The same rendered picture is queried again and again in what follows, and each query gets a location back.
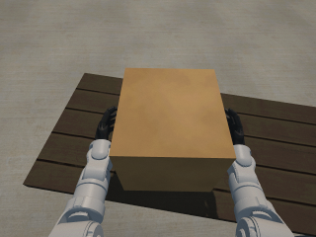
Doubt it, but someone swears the robot right upper arm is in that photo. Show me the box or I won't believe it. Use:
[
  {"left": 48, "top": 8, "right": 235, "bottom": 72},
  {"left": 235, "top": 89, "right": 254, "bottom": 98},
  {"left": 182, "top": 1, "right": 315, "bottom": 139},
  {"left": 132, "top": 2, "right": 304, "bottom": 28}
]
[{"left": 235, "top": 216, "right": 294, "bottom": 237}]

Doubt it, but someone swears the right robot hand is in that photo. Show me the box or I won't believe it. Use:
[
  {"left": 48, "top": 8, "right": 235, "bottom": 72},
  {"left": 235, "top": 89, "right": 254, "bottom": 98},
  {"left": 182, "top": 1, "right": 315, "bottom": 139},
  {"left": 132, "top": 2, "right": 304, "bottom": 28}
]
[{"left": 224, "top": 108, "right": 245, "bottom": 145}]

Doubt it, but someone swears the robot left upper arm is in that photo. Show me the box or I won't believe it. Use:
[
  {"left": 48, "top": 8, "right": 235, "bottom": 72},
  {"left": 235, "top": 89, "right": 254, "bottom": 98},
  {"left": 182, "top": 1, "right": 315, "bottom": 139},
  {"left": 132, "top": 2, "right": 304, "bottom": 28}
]
[{"left": 49, "top": 220, "right": 104, "bottom": 237}]

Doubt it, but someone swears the table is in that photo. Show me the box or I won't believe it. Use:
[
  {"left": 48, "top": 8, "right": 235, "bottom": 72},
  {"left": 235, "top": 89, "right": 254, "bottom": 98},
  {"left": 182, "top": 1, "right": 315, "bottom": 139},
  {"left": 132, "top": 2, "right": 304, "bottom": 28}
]
[{"left": 23, "top": 73, "right": 316, "bottom": 237}]

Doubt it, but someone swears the carton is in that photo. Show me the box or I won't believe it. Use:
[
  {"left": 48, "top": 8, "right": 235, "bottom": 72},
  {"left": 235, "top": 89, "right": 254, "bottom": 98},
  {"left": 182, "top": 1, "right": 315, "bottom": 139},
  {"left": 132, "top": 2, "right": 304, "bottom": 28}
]
[{"left": 109, "top": 67, "right": 237, "bottom": 193}]

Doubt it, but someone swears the left robot forearm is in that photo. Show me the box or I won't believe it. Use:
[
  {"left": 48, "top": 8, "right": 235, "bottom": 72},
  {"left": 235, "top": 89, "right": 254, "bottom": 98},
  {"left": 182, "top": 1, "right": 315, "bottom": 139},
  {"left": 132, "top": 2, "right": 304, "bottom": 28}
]
[{"left": 48, "top": 139, "right": 113, "bottom": 237}]

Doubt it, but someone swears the left robot hand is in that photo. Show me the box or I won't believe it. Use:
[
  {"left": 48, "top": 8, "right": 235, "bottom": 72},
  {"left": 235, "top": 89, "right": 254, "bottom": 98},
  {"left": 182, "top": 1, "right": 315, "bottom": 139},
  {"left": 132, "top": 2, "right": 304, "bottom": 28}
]
[{"left": 95, "top": 106, "right": 118, "bottom": 140}]

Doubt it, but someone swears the right robot forearm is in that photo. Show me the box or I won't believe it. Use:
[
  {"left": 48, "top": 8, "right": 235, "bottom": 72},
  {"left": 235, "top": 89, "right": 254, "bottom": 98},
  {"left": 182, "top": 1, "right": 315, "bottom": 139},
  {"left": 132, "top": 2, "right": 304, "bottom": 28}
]
[{"left": 227, "top": 144, "right": 294, "bottom": 236}]

